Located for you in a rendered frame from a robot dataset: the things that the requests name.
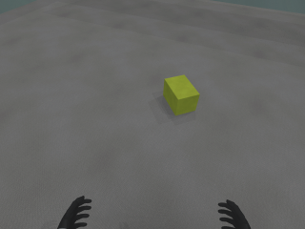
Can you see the robot left hand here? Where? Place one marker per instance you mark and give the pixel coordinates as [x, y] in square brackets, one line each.
[70, 217]

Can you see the robot right hand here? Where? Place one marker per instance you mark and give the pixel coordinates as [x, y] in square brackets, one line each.
[238, 219]

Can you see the carton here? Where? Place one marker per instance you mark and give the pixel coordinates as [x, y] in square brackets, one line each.
[180, 94]

